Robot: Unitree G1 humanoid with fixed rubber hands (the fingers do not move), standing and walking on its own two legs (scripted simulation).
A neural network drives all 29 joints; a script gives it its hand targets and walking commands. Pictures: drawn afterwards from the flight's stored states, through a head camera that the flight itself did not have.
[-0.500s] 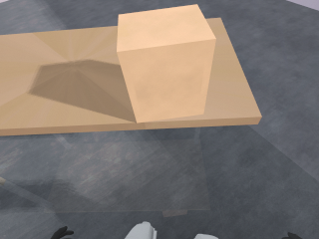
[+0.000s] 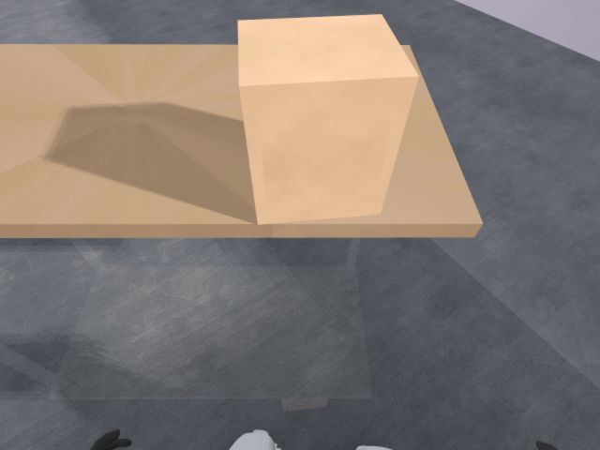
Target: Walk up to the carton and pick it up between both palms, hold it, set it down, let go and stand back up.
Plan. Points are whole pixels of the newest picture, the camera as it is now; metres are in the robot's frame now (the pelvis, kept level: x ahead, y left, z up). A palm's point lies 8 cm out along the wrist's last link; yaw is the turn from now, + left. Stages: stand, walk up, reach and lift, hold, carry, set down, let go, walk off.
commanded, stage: walk up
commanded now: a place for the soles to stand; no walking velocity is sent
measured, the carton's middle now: (315, 126) +0.62 +0.01 +0.07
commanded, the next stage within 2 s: none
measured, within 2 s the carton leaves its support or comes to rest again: neither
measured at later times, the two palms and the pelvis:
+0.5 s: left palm out of the picture +0.10 +0.32 -0.10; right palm out of the picture +0.09 -0.30 -0.07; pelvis +0.00 +0.01 +0.00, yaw +0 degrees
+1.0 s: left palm (33, 438) +0.16 +0.39 -0.09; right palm (531, 444) +0.15 -0.25 -0.04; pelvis +0.07 +0.06 +0.01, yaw +1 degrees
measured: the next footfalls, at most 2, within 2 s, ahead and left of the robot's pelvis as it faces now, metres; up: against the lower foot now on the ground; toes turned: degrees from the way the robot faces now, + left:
right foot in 1.34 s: +0.24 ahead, -0.08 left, +0.00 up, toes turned -2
left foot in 1.78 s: +0.28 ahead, +0.04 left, +0.00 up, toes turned -6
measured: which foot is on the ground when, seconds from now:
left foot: down 0.00-1.00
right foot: down 0.00-0.84, up 0.86-1.00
